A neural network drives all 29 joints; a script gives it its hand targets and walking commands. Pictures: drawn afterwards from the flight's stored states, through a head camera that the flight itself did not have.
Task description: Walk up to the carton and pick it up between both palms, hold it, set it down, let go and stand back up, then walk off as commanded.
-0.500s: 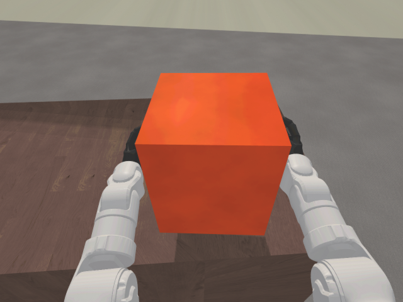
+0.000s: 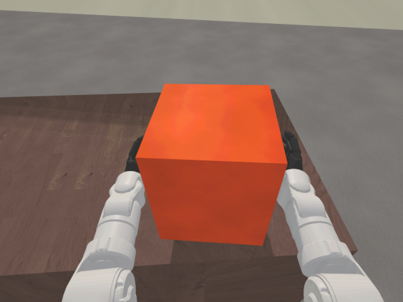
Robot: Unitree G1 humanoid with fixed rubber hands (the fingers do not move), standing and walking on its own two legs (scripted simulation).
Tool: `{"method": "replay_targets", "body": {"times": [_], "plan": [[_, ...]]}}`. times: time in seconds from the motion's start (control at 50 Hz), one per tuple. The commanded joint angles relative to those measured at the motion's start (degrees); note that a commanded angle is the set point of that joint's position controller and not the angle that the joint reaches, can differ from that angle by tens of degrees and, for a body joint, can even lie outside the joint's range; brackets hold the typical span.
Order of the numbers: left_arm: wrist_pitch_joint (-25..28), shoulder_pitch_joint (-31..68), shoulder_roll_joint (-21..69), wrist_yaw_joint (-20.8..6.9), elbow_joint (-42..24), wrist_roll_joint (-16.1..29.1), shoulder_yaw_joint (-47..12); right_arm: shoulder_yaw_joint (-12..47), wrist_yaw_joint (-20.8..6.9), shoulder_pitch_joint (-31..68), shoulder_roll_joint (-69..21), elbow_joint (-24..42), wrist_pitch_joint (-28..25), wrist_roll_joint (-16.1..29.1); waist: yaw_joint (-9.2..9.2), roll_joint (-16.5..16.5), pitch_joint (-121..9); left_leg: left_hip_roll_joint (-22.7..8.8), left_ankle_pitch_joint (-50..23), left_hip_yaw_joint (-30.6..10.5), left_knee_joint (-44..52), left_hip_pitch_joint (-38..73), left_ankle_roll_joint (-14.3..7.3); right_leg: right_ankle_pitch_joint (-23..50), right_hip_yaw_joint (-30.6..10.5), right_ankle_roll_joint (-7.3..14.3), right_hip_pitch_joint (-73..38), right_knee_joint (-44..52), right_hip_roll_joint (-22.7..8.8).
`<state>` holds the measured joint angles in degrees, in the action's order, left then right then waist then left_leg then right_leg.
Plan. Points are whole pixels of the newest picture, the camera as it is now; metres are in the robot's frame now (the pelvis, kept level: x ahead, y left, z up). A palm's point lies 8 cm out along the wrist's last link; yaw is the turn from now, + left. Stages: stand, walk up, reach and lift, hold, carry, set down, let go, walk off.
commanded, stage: set down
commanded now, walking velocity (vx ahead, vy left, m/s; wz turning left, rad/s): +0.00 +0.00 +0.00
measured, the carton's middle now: (213, 164) +0.41 -0.01 +0.06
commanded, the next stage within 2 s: none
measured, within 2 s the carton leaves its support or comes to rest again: rests again in 1.26 s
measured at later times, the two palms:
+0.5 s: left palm (139, 171) +0.41 +0.16 +0.05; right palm (285, 176) +0.38 -0.16 +0.05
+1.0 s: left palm (141, 180) +0.40 +0.16 +0.02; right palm (284, 189) +0.36 -0.16 +0.03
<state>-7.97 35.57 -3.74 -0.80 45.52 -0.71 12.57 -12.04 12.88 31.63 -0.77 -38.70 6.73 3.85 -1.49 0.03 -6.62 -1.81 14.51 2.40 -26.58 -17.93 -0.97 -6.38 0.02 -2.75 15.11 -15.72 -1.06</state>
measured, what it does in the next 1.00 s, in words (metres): stands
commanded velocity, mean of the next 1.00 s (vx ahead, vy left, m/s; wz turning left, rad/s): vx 0.00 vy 0.00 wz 0.00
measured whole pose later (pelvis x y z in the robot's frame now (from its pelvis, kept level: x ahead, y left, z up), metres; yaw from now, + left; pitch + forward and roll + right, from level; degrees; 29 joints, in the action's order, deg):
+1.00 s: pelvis +0.02 +0.00 +0.00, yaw +0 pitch +7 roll -3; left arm 6.9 35.6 -4.2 -3.8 56.4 -0.7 12.6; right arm -13.0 13.4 26.2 -2.9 -47.2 -11.0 0.5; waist -1.5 0.5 -3.6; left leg -1.8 16.0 2.4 -26.6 -17.9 -1.0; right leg -7.8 0.1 -2.8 15.1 -15.7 -1.1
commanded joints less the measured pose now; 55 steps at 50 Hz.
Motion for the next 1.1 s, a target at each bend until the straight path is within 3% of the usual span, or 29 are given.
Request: {"method": "replay_targets", "body": {"times": [0.0,0.44,0.72,1.08], "plan": [[8.42,52.08,36.13,-10.50,-9.59,1.04,-24.77,19.39,-7.43,42.61,-42.02,12.31,-5.39,-8.65,-7.58,-3.71,-29.97,3.40,-21.31,-1.97,4.55,13.14,4.96,17.28,1.10,3.58,-21.85,-3.42,2.99],[13.63,43.79,33.44,-11.56,-5.52,-2.44,-22.44,21.36,-6.26,35.18,-41.91,10.19,-12.93,-11.47,-6.82,-3.42,-30.49,3.42,-31.16,-1.77,2.05,10.83,5.44,30.30,1.15,2.75,-25.61,-5.79,2.73],[18.31,41.69,32.78,-11.24,-1.98,-3.83,-21.82,21.49,-6.69,34.05,-42.19,7.71,-19.12,-13.71,-4.99,-3.00,-31.96,3.20,-31.73,-1.53,1.07,8.21,5.28,30.23,1.64,2.81,-24.14,-6.53,2.65],[24.14,41.71,31.15,-10.71,4.99,-5.18,-20.52,17.88,-7.51,33.56,-41.21,-0.15,-25.59,-16.03,-3.86,-3.46,-29.26,2.68,-30.09,-1.18,0.34,5.90,5.32,25.68,2.29,3.00,-19.85,-6.27,2.40]]}}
